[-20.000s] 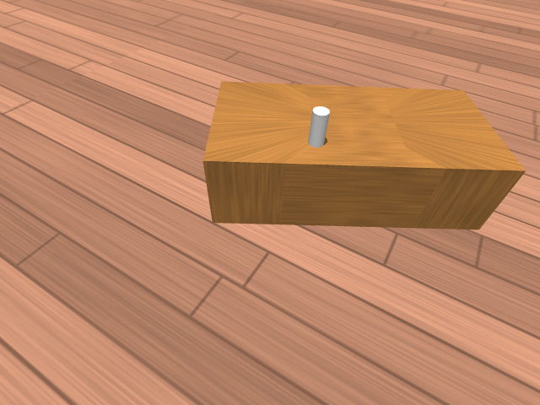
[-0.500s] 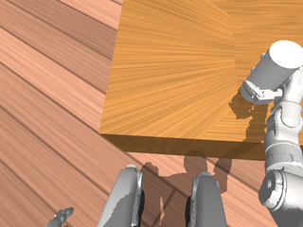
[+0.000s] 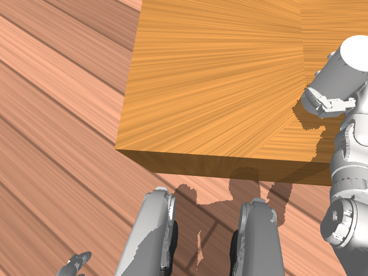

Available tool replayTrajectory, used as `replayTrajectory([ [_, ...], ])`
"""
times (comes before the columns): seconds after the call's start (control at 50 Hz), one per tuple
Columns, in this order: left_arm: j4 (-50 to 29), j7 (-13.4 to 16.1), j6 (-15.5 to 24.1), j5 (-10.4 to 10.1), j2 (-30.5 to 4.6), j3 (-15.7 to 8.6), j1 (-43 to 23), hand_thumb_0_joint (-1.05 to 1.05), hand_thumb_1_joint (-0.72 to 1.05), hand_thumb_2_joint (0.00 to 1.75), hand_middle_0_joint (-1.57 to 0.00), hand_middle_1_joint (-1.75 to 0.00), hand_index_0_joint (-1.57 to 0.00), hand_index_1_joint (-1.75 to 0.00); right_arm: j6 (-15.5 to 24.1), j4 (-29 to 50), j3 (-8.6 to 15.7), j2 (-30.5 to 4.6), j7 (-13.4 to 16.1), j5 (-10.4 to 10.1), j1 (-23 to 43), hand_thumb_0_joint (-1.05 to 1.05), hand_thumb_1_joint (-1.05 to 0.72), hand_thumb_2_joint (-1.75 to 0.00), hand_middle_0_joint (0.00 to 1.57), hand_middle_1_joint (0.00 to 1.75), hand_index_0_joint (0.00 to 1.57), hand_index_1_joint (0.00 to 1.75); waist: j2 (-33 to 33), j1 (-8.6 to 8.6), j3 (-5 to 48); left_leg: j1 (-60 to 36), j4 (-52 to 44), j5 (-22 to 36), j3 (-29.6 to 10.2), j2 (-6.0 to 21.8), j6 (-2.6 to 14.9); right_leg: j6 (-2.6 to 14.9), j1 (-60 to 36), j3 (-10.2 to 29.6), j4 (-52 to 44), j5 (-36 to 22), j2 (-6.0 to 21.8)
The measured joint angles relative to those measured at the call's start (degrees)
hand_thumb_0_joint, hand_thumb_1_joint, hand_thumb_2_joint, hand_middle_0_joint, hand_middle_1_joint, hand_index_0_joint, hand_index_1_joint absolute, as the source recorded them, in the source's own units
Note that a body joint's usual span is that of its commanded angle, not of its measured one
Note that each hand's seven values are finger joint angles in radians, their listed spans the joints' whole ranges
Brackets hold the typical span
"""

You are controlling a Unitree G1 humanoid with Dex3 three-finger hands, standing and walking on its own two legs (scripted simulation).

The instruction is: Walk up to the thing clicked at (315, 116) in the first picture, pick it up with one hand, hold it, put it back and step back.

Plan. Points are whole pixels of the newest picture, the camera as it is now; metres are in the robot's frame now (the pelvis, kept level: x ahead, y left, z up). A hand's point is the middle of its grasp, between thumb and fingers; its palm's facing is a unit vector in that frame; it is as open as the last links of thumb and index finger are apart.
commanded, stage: lower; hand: right
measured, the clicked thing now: (336, 81) +0.51 -0.24 +0.01
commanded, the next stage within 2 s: loosen in 0.64 s
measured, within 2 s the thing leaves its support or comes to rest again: rests again in 0.52 s
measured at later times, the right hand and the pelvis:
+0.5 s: hand (321, 92) +0.52 -0.23 -0.05, palm faces +0.23 +0.97 -0.02, open 9.7 cm; pelvis -0.01 +0.00 -0.05, yaw +0 degrees
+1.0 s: hand (320, 93) +0.52 -0.24 -0.06, palm faces +0.24 +0.97 -0.02, open 9.8 cm; pelvis -0.01 +0.00 -0.06, yaw +0 degrees
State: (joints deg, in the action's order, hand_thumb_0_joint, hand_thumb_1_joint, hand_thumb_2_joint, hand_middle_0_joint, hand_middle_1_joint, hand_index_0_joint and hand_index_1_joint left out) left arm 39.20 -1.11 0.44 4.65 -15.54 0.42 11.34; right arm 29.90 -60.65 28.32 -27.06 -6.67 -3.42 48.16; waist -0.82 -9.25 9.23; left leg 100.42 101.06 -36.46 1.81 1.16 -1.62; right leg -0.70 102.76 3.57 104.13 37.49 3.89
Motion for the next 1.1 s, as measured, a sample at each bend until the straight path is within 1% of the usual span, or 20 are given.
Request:
replayTrajectory([
  [0.2,0.0,-0.1,-0.7,-0.1,0.0,-0.1,-1.1,0.0,0.9,0.9,-0.2,-0.3,-0.2,-0.3,-1.4,1.7,-0.1,0.2,0.6,0.3,1.1,0.0,0.37,-1.15,0.73,1.06,0.74,1.08,0.0,0.35,-0.7,4.2,4.7,-1.0,-0.2,0.1,-0.14,0.05,4.2,0.2,4.6,0.9,-0.2],
  [0.26,0.0,0.0,-0.8,-0.2,-0.1,-0.2,-1.2,0.0,0.9,0.9,-0.2,-0.3,-0.2,-0.3,-1.9,1.6,-0.2,0.0,0.7,0.2,1.7,0.0,0.37,-1.15,0.73,1.06,0.74,1.08,0.0,0.37,-0.6,5.1,5.7,-1.2,-0.3,0.1,-0.17,0.07,5.1,0.2,5.6,1.0,-0.3],
  [0.32,0.0,0.0,-0.9,-0.3,-0.3,-0.3,-1.3,0.0,0.9,0.9,-0.2,-0.3,-0.2,-0.3,-2.2,1.5,0.0,-0.2,0.8,0.6,2.2,0.0,0.37,-1.15,0.73,1.06,0.74,1.08,-0.1,0.29,-0.6,6.0,6.6,-1.3,-0.3,0.1,-0.15,0.04,5.9,0.3,6.4,1.1,-0.3],
  [0.36,0.0,0.0,-1.0,-0.3,-0.5,-0.3,-1.2,0.0,0.9,0.9,-0.2,-0.3,-0.2,-0.3,-2.2,1.0,-0.2,-0.4,0.9,0.4,2.7,0.0,0.37,-1.15,0.73,1.06,0.74,1.08,-0.1,0.31,-0.5,6.5,7.2,-1.4,-0.4,0.2,-0.15,0.03,6.5,0.3,6.9,1.2,-0.4],
  [0.42,-0.3,0.1,-1.2,-0.4,-0.7,-0.3,-1.1,0.0,0.9,0.9,-0.2,-0.29,-0.2,-0.29,-2.4,0.9,0.0,-0.7,0.7,0.7,3.0,0.0,0.37,-1.15,0.73,1.06,0.74,1.08,-0.1,0.26,-0.6,7.3,8.0,-1.5,-0.4,0.2,-0.15,0.01,7.3,0.4,7.7,1.2,-0.5],
  [0.5,-0.4,0.0,-1.3,-0.4,-0.8,-0.4,-1.0,0.0,0.9,0.89,-0.2,-0.29,-0.2,-0.29,-3.0,1.4,0.3,-0.8,0.5,0.6,3.1,0.0,0.37,-1.15,0.73,1.06,0.74,1.08,0.0,0.17,-0.8,8.2,9.1,-1.7,-0.4,0.3,-0.11,-0.06,8.2,0.4,8.7,1.3,-0.6],
  [0.56,-0.4,0.0,-1.4,-0.4,-0.9,-0.3,-1.0,0.0,0.9,0.89,-0.2,-0.29,-0.2,-0.29,-3.0,1.0,0.2,-1.1,0.3,0.5,3.4,0.0,0.37,-1.15,0.73,1.06,0.74,1.08,0.1,0.12,-1.0,8.9,9.8,-1.7,-0.5,0.3,-0.05,-0.13,8.9,0.4,9.3,1.3,-0.6],
  [0.62,-0.5,0.0,-1.5,-0.4,-1.1,-0.4,-1.0,0.0,0.91,0.89,-0.2,-0.29,-0.2,-0.29,-3.4,1.6,0.3,-1.2,0.0,0.8,3.3,0.0,0.37,-1.15,0.73,1.06,0.74,1.08,0.0,0.08,-1.2,9.6,10.4,-1.7,-0.4,0.2,-0.03,-0.16,9.5,0.5,10.0,1.3,-0.6],
  [0.68,-0.4,0.0,-1.6,-0.5,-1.2,-0.4,-0.9,0.0,0.91,0.89,-0.2,-0.29,-0.2,-0.29,-3.3,1.7,0.5,-1.2,-0.2,0.3,3.5,0.0,0.37,-1.15,0.73,1.06,0.74,1.08,0.1,0.17,-1.2,10.1,11.1,-1.8,-0.4,0.2,-0.01,-0.2,10.0,0.6,10.6,1.4,-0.6],
  [0.84,-0.3,0.2,-1.9,-0.7,-1.3,-0.6,-0.8,0.0,0.92,0.88,-0.2,-0.3,-0.2,-0.29,-3.7,1.4,0.6,-1.9,-0.1,0.6,4.8,0.0,0.37,-1.14,0.74,1.05,0.75,1.06,-0.1,0.17,-1.1,11.5,12.2,-1.9,-0.4,0.2,0.05,-0.27,11.4,0.8,11.7,1.4,-0.7],
  [0.88,-0.4,0.2,-2.0,-0.8,-1.3,-0.6,-0.8,0.0,0.92,0.88,-0.2,-0.3,-0.21,-0.29,-4.1,1.7,0.7,-1.9,-0.1,0.5,4.7,0.0,0.36,-1.11,0.75,1.02,0.76,1.03,-0.2,0.2,-1.1,11.5,12.3,-1.9,-0.4,0.2,0.04,-0.27,11.4,0.8,11.8,1.4,-0.7],
  [0.94,-0.7,0.2,-2.1,-0.9,-1.2,-0.6,-0.7,0.0,0.94,0.87,-0.2,-0.3,-0.21,-0.29,-4.6,2.1,0.9,-1.9,0.0,0.5,4.6,0.0,0.34,-1.02,0.78,0.95,0.8,0.97,-0.2,0.21,-1.3,11.4,12.3,-1.9,-0.5,0.2,0.04,-0.28,11.3,0.7,11.7,1.4,-0.7],
  [1.04,-0.7,0.2,-2.2,-1.0,-1.2,-0.6,-0.6,0.0,0.94,0.87,-0.2,-0.3,-0.21,-0.29,-4.6,2.8,0.7,-1.7,-0.1,0.2,4.4,0.0,0.34,-0.78,0.84,0.83,0.85,0.84,-0.1,0.37,-1.1,11.2,12.1,-1.9,-0.5,0.2,0.07,-0.3,11.0,0.7,11.5,1.4,-0.7],
  [1.1,-0.7,0.3,-2.3,-1.1,-1.2,-0.6,-0.6,0.0,0.94,0.87,-0.2,-0.3,-0.21,-0.29,-4.5,3.0,0.6,-1.8,-0.3,0.1,4.7,0.0,0.36,-0.63,0.83,0.75,0.84,0.76,-0.1,0.48,-1.0,11.1,12.0,-1.9,-0.5,0.2,0.09,-0.31,10.9,0.7,11.4,1.4,-0.7],
])
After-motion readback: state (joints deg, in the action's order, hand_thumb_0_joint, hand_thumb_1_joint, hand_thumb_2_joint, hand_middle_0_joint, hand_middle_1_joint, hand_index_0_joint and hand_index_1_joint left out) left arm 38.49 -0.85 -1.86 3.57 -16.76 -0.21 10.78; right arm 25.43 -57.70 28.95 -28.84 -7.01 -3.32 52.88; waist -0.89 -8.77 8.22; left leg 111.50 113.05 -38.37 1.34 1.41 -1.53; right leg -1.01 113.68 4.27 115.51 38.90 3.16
